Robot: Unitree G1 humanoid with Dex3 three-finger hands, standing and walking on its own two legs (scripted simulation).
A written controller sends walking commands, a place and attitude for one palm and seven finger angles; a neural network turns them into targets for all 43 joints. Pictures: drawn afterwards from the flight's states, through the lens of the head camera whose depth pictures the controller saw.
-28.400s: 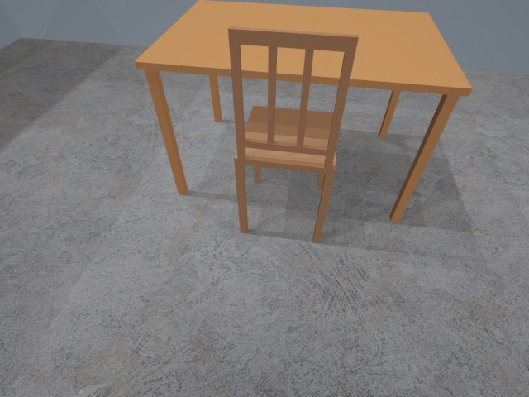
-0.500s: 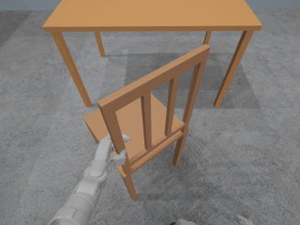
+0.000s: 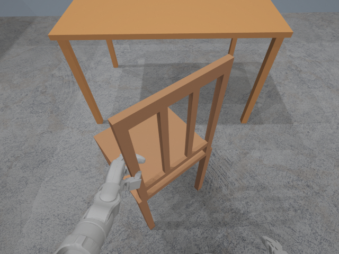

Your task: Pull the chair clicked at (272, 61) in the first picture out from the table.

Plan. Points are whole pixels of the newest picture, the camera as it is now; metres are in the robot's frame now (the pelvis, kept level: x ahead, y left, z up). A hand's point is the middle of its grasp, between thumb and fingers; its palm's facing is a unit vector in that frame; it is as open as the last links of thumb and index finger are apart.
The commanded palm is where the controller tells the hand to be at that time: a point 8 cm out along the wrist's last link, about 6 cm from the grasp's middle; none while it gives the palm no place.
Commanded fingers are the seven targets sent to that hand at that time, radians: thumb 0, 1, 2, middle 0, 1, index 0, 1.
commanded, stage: stop walking, hand still on the chair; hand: left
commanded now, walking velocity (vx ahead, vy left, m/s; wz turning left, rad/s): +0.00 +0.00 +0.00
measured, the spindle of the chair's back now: (164, 145) +0.42 +0.02 -0.05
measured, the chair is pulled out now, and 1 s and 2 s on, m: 0.48 0.48 0.48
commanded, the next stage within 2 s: open the thumb and straighten the fingers in 0.08 s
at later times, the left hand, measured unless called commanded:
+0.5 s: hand (131, 177) +0.32 +0.11 -0.06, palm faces -0.13 -0.97 -0.21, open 10.3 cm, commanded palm +0.30 +0.16 -0.04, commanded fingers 0.00 -0.55 0.20 -0.32 -0.94 -0.32 -0.94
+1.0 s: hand (129, 180) +0.31 +0.12 -0.07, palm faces -0.11 -0.97 -0.20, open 17.3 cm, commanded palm +0.30 +0.18 -0.05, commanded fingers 0.00 -0.55 0.20 0.00 0.00 0.00 0.00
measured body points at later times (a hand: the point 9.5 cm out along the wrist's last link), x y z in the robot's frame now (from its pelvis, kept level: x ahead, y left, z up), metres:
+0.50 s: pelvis +0.00 +0.01 -0.01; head +0.05 +0.00 +0.44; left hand +0.32 +0.16 -0.04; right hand +0.09 -0.25 -0.13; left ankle -0.08 +0.12 -0.74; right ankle +0.07 -0.11 -0.74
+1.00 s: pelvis +0.01 +0.01 -0.02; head +0.07 -0.01 +0.42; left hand +0.32 +0.17 -0.05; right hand +0.12 -0.24 -0.14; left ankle -0.08 +0.12 -0.74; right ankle +0.07 -0.11 -0.74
